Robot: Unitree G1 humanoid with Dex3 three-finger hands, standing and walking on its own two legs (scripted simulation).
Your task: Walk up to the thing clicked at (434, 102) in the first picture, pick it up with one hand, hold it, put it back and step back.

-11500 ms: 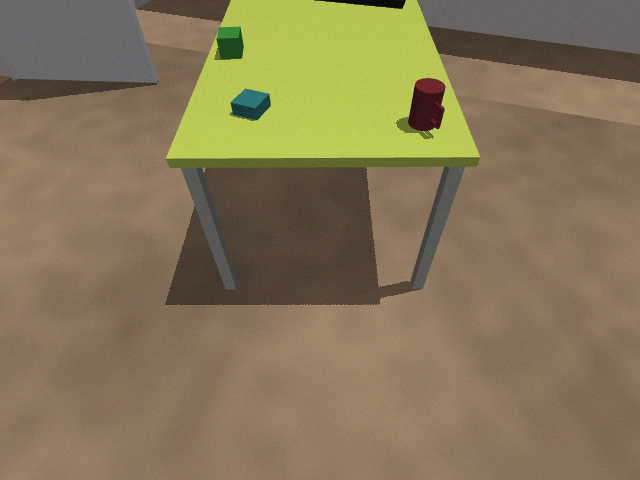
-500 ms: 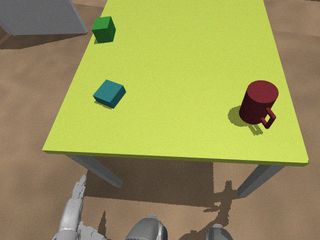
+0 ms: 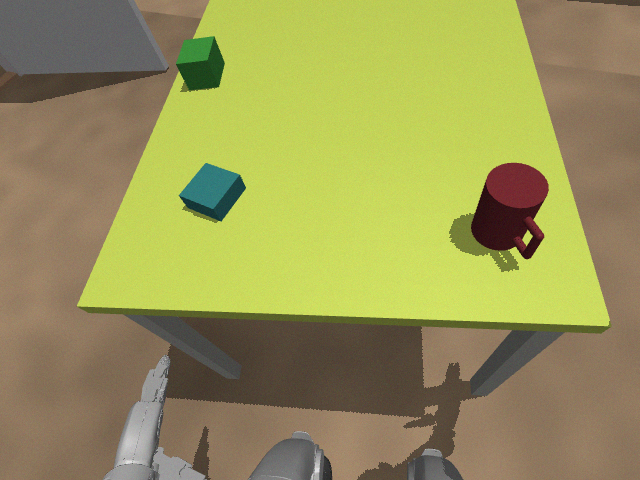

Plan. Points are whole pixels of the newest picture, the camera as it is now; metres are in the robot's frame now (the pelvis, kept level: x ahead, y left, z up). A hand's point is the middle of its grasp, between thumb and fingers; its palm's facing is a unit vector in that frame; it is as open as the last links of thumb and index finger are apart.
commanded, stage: approach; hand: right
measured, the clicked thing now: (512, 217) +0.47 -0.20 -0.03
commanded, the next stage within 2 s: close in in 0.24 s
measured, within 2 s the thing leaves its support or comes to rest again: neither
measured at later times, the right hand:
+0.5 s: hand (559, 218) +0.46 -0.25 -0.01, palm faces +0.12 +0.99 +0.07, open 17.6 cm
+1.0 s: hand (529, 218) +0.46 -0.21 -0.01, palm faces +0.17 +0.98 +0.03, open 17.5 cm
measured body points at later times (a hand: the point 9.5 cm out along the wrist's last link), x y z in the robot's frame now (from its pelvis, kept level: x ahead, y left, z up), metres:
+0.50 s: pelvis -0.02 +0.01 -0.04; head +0.11 -0.05 +0.39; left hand +0.13 +0.28 -0.03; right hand +0.45 -0.31 -0.01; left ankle +0.03 +0.14 -0.68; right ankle -0.01 -0.11 -0.68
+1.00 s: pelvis -0.02 +0.01 -0.04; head +0.10 -0.03 +0.39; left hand +0.13 +0.28 -0.03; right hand +0.44 -0.26 +0.00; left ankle +0.03 +0.14 -0.68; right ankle -0.01 -0.11 -0.68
